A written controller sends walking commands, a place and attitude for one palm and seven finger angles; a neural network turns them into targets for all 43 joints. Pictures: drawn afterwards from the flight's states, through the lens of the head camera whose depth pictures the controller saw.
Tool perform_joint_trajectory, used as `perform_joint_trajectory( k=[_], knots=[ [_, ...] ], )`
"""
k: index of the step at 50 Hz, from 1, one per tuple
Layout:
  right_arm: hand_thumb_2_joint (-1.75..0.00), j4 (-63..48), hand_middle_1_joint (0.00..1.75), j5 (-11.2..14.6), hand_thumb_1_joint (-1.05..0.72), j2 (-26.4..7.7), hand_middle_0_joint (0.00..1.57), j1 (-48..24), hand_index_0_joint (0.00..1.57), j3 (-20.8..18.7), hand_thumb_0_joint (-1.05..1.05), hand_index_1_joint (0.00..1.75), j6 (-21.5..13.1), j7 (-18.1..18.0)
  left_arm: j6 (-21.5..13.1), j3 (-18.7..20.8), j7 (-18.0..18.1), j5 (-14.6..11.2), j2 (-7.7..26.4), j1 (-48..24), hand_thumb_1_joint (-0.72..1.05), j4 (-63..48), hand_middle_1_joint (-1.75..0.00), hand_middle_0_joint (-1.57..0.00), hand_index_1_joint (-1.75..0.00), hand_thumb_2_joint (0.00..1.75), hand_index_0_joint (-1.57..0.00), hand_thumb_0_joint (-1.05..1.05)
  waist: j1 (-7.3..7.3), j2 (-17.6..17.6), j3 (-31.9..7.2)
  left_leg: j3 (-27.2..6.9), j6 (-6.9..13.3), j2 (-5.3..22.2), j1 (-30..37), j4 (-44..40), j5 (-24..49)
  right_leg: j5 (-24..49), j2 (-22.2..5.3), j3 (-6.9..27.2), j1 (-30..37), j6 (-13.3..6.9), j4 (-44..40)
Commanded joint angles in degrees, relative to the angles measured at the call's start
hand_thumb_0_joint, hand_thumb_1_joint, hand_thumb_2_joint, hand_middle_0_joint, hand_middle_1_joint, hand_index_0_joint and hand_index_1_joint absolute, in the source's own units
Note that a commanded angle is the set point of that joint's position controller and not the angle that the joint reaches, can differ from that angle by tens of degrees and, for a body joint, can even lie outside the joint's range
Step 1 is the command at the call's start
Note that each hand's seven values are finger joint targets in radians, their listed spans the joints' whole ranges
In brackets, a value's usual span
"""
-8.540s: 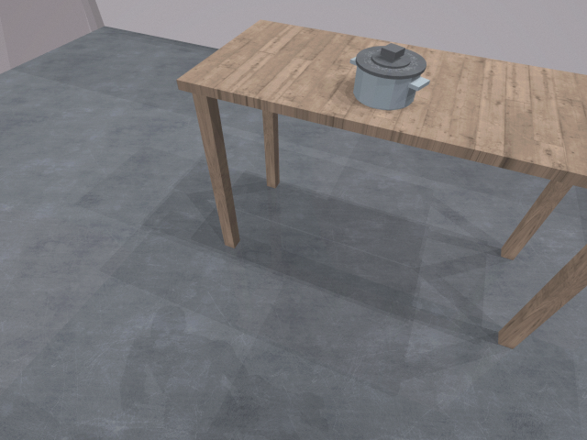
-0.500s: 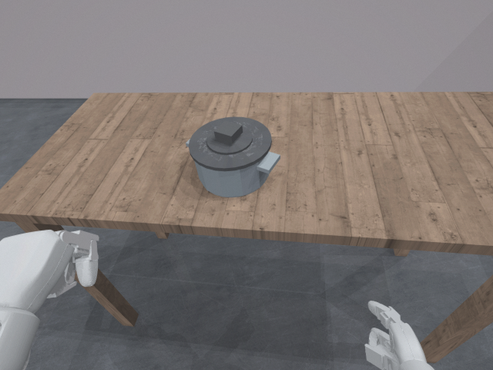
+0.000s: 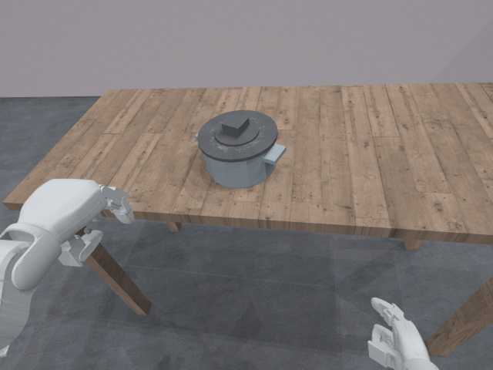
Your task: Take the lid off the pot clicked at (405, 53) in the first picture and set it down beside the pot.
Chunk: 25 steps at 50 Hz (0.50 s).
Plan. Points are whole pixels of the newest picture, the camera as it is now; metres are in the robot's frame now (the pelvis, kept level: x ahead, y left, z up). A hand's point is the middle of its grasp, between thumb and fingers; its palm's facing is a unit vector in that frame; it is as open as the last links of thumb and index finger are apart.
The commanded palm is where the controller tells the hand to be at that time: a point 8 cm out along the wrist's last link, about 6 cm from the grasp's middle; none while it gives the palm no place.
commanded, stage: reach forward and open the fingers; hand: left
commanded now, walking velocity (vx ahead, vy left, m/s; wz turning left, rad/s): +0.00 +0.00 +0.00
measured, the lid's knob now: (235, 124) +0.56 +0.10 +0.12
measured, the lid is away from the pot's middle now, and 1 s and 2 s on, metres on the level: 0.00 0.00 0.00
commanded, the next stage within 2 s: move the open hand above the knob in 0.38 s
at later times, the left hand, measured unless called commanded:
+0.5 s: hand (100, 190) +0.30 +0.24 +0.19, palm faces -0.08 +0.02 -1.00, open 10.1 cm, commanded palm +0.28 +0.23 +0.25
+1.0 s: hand (152, 155) +0.38 +0.19 +0.18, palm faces -0.14 +0.00 -0.99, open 10.2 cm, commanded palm +0.36 +0.19 +0.25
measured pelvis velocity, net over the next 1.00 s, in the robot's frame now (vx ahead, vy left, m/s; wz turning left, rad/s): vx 0.01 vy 0.00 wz -0.01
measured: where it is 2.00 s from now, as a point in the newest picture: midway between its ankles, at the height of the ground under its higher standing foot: outside the picture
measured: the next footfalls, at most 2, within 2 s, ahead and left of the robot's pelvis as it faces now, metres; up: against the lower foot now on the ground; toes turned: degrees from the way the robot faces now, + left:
none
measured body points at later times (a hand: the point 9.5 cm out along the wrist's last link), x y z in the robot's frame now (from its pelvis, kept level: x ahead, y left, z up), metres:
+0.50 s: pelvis -0.01 +0.00 +0.00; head -0.02 -0.05 +0.44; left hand +0.30 +0.24 +0.24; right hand +0.20 -0.22 -0.09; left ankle +0.02 +0.10 -0.74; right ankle +0.02 -0.11 -0.74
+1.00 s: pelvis +0.01 +0.00 +0.00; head +0.01 -0.05 +0.44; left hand +0.38 +0.19 +0.24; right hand +0.20 -0.23 -0.11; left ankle +0.02 +0.10 -0.74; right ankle +0.02 -0.11 -0.74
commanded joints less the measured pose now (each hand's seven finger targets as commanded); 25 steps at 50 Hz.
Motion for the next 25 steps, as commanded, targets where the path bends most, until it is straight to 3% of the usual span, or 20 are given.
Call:
perform_joint_trajectory(
  k=[1, 2, 3, 4, 7, 8, 9, 12, 13, 14, 17, 18, 20, 22, 23, 25],
  knots=[
    [-0.9, -10.0, 0.3, 0.1, -0.9, -5.8, 0.2, -9.7, 0.2, -1.9, 0.0, 0.3, -2.9, -0.4, 1.3, 8.7, 1.9, 0.2, 14.3, -16.8, -0.26, -4.4, -0.19, -0.88, -0.19, 1.51, -0.88, 0.0, -0.62, -4.8, -8.6, -2.1, 0.3, 0.1, 1.4, -4.5, 3.8, -0.8, 0.7, 1.5, 1.6, 0.4, -4.4],
    [-0.9, -10.0, 0.3, 0.2, -0.9, -5.8, 0.2, -9.7, 0.2, -1.9, 0.0, 0.3, -2.9, -0.5, 1.5, 8.5, 1.8, 0.3, 14.4, -18.2, -0.29, -4.0, -0.15, -0.87, -0.15, 1.52, -0.87, 0.0, -0.54, -4.3, -8.4, -2.2, 0.3, 0.1, 1.3, -4.9, 3.1, -1.6, 0.7, 1.5, 1.5, 0.3, -4.4],
    [-0.9, -11.0, 0.3, 0.6, -0.9, -5.9, 0.2, -10.1, 0.2, -2.0, 0.0, 0.3, -3.4, -0.1, 1.5, 9.6, 2.0, 0.5, 15.1, -18.1, -0.32, -6.2, -0.12, -0.85, -0.12, 1.54, -0.85, 0.0, -0.55, -3.5, -10.3, -2.6, 0.4, 0.0, 3.1, -3.5, 4.7, -0.2, 1.3, 2.1, 2.2, -0.3, -3.3],
    [-0.9, -10.7, 0.3, 0.1, -0.9, -5.4, 0.2, -11.0, 0.2, -1.5, 0.0, 0.3, -3.4, -0.2, 1.1, 8.6, 1.4, 1.0, 16.0, -22.4, -0.36, -8.0, -0.08, -0.84, -0.08, 1.55, -0.84, 0.0, -0.16, -2.0, -13.0, -2.5, 0.4, -0.2, 2.7, -4.4, 5.0, -0.3, 0.5, 2.0, 3.6, -0.2, -3.3],
    [-0.9, -10.0, 0.3, 0.1, -0.9, -5.7, 0.2, -9.5, 0.2, -1.8, 0.0, 0.3, -3.3, -0.3, 2.1, 8.6, 1.2, 1.2, 15.5, -21.9, -0.35, -3.2, -0.08, -0.84, -0.08, 1.54, -0.84, 0.0, -0.31, -3.6, -9.7, -2.6, 0.3, 0.1, 1.7, -4.8, 4.0, -0.8, 0.7, 1.6, 1.9, -0.1, -3.5],
    [-0.9, -10.5, 0.3, 0.6, -0.9, -6.3, 0.2, -9.2, 0.2, -2.0, 0.0, 0.3, -3.4, 0.0, 2.7, 10.8, 1.4, 1.1, 16.7, -20.2, -0.35, -0.9, -0.08, -0.84, -0.08, 1.54, -0.84, 0.0, -0.53, -4.7, -9.4, -2.7, 0.2, 0.1, 1.9, -3.5, 4.3, -0.4, 1.3, 2.0, 1.7, -0.5, -2.8],
    [-0.9, -10.1, 0.3, 0.3, -0.9, -5.9, 0.2, -10.4, 0.2, -1.5, 0.0, 0.3, -2.8, -0.1, 2.8, 8.5, 0.6, 1.4, 16.1, -24.8, -0.35, -1.0, -0.08, -0.84, -0.08, 1.54, -0.84, 0.0, -0.55, -4.6, -10.0, -2.2, 0.1, -0.1, 0.6, -4.7, 3.1, -1.6, 0.6, 1.8, 2.3, -0.3, -3.3],
    [-0.9, -10.5, 0.3, 0.5, -0.9, -5.8, 0.2, -10.0, 0.2, -1.7, 0.0, 0.3, -3.0, -0.3, 3.1, 6.1, 0.3, 1.2, 14.3, -27.8, -0.35, -2.5, -0.08, -0.84, -0.08, 1.54, -0.84, 0.0, -0.61, -3.3, -10.6, -2.7, 0.3, 0.0, 1.9, -4.8, 2.9, -1.6, 0.7, 1.7, 1.6, -0.2, -2.9],
    [-0.9, -11.4, 0.3, 0.9, -0.9, -6.0, 0.2, -10.0, 0.2, -1.9, 0.0, 0.3, -3.6, 0.1, 3.3, 7.5, 0.5, 1.1, 14.6, -26.2, -0.35, -2.1, -0.08, -0.84, -0.08, 1.54, -0.84, 0.0, -0.84, -3.4, -11.1, -2.8, 0.3, -0.1, 2.9, -3.1, 4.4, -0.1, 1.2, 2.1, 1.4, -0.7, -2.0],
    [-0.9, -10.7, 0.3, 0.4, -0.9, -5.7, 0.2, -10.6, 0.2, -1.4, 0.0, 0.3, -3.1, 0.0, 3.5, 6.0, -0.4, 1.8, 15.0, -29.4, -0.35, -2.1, -0.08, -0.84, -0.08, 1.54, -0.84, 0.0, -0.64, -2.9, -12.7, -2.6, 0.3, -0.2, 2.2, -4.4, 3.8, -0.8, 0.6, 2.0, 2.4, -0.5, -2.4],
    [-0.9, -10.1, 0.3, 0.5, -0.9, -6.0, 0.2, -9.7, 0.2, -1.6, 0.0, 0.3, -2.8, -0.4, 4.3, 6.4, -0.7, 2.4, 15.7, -31.4, -0.35, 1.4, -0.08, -0.84, -0.08, 1.55, -0.84, 0.0, -0.82, -4.8, -10.0, -2.6, 0.4, 0.0, 1.2, -4.5, 2.5, -1.7, 0.7, 1.7, 0.9, -0.3, -2.6],
    [-0.9, -10.7, 0.3, 0.9, -0.9, -6.4, 0.2, -9.4, 0.2, -1.8, 0.0, 0.3, -3.1, 0.0, 4.4, 8.0, -0.6, 2.2, 16.6, -30.6, -0.35, 1.7, -0.08, -0.84, -0.08, 1.55, -0.84, 0.0, -1.08, -4.5, -10.8, -2.6, 0.4, -0.2, 1.9, -2.9, 3.9, -0.2, 1.1, 2.4, 1.2, -0.8, -2.0],
    [-0.9, -10.6, 0.3, 0.8, -0.9, -6.0, 0.2, -9.9, 0.2, -1.5, 0.0, 0.3, -2.7, -0.1, 4.5, 6.2, -1.4, 2.2, 16.2, -35.1, -0.35, 1.2, -0.08, -0.84, -0.08, 1.55, -0.84, 0.0, -0.95, -5.3, -11.8, -2.5, 0.4, -0.3, 1.3, -3.9, 3.8, -0.3, 0.5, 1.9, 2.3, -0.4, -2.1],
    [-0.9, -10.4, 0.3, 0.7, -0.9, -5.9, 0.2, -10.0, 0.2, -1.5, 0.0, 0.3, -2.8, -0.2, 4.7, 4.7, -1.8, 2.3, 15.2, -37.0, -0.36, 1.3, -0.08, -0.84, -0.08, 1.55, -0.84, 0.0, -1.16, -3.3, -12.1, -2.6, 0.5, -0.4, 2.1, -3.8, 4.2, 0.2, 0.5, 1.8, 1.4, -0.5, -2.0],
    [-0.9, -10.8, 0.3, 1.0, -0.9, -6.1, 0.2, -9.8, 0.2, -1.7, 0.0, 0.3, -3.3, 0.1, 5.0, 6.2, -1.8, 2.4, 15.8, -35.5, -0.36, 2.6, -0.08, -0.84, -0.08, 1.55, -0.84, 0.0, -1.18, -4.1, -12.3, -2.5, 0.4, -0.5, 2.6, -2.2, 5.4, 1.5, 0.9, 2.5, 1.2, -0.9, -1.3],
    [-0.9, -10.3, 0.3, 1.0, -0.9, -5.8, 0.2, -9.8, 0.2, -1.3, 0.0, 0.3, -2.5, -0.1, 5.4, 1.9, -2.7, 2.6, 12.8, -39.5, -0.36, 4.1, -0.08, -0.84, -0.08, 1.55, -0.84, 0.0, -1.81, -5.0, -11.1, -2.4, 0.3, -0.4, 1.6, -3.6, 3.1, -0.7, 0.5, 1.7, 0.6, -0.4, -2.0]
  ],
)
